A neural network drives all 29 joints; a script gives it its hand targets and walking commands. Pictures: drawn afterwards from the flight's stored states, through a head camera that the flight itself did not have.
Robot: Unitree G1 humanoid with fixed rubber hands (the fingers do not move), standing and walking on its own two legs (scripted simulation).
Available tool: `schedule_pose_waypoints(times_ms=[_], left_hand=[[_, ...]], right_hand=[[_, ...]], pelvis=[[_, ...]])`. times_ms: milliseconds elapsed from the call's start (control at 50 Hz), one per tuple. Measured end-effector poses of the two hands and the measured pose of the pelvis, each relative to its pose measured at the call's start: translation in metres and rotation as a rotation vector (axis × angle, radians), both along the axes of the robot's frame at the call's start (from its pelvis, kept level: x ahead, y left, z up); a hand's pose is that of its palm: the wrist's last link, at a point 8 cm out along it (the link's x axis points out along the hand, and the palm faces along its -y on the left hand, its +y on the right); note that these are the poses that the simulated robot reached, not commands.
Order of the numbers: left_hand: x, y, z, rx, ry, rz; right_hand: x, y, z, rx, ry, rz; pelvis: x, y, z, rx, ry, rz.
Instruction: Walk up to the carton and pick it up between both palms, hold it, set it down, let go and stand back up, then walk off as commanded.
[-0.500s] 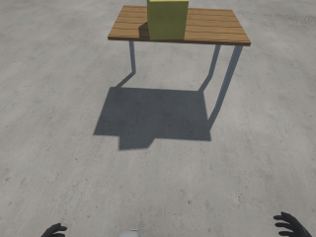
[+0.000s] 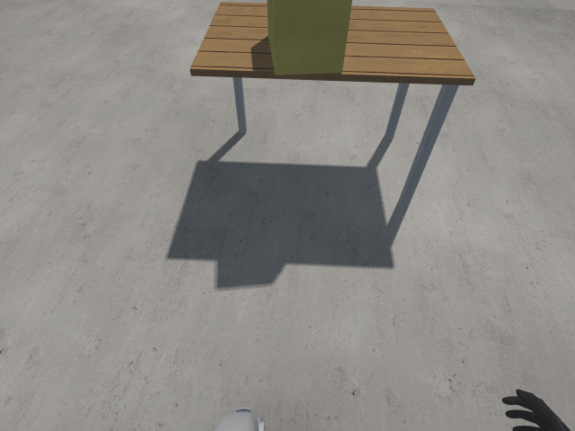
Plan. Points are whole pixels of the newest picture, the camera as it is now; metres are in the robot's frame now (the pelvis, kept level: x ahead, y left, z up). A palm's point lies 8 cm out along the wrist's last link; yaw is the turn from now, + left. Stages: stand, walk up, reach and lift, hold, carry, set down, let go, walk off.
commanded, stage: walk up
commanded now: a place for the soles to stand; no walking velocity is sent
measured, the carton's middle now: (304, 19) +1.31 -0.01 +0.02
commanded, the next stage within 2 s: none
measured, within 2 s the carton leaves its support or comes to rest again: neither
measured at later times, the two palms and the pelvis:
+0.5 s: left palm (113, 325) +0.28 +0.30 -0.05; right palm (534, 384) +0.21 -0.34 -0.08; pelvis +0.14 +0.00 +0.00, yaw -5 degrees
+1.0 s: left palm (115, 268) +0.39 +0.34 -0.07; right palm (490, 305) +0.33 -0.31 -0.06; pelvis +0.26 +0.03 +0.00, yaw -3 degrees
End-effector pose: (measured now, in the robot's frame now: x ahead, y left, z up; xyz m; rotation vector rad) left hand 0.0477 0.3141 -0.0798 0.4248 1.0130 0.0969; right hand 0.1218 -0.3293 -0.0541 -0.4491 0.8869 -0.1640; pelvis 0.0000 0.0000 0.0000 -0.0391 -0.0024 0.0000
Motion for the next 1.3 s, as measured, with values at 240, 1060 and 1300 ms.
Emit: schedule_pose_waypoints(times_ms=[240, 1060, 1300], left_hand=[[0.147, 0.019, 0.021, -0.02, -0.181, -0.085], [0.361, 0.02, 0.016, -0.012, -0.177, -0.083], [0.405, -0.013, 0.015, 0.032, -0.129, -0.064]], right_hand=[[0.027, 0.02, 0.01, -0.026, 0.019, -0.089], [0.223, 0.017, -0.001, -0.036, 0.063, -0.107], [0.297, -0.017, -0.026, 0.008, 0.079, -0.086]], pelvis=[[0.066, 0.031, 0.011, 0.004, -0.04, -0.051], [0.276, 0.03, 0.004, 0.006, -0.039, -0.048], [0.342, -0.009, -0.005, 0.037, -0.022, -0.032]])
